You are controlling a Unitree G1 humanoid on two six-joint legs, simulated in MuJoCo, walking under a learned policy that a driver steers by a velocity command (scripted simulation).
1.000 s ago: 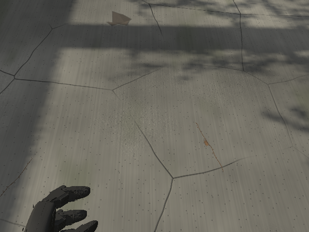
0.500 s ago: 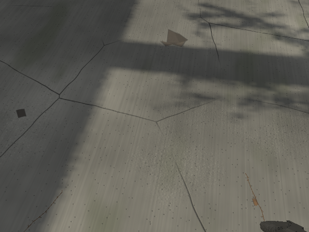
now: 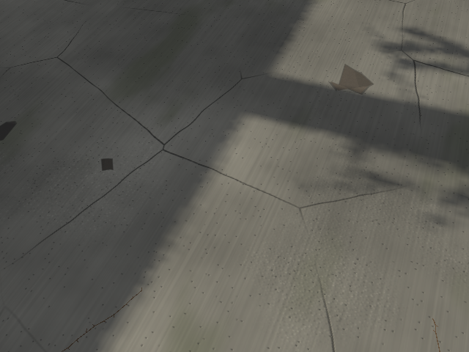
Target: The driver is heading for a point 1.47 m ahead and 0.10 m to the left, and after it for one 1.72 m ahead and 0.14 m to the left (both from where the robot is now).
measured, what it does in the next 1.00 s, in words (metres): steps on the spot: left foot, then right foot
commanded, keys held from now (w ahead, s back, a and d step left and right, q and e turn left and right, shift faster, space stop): q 0.32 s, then no key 0.26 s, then e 0.42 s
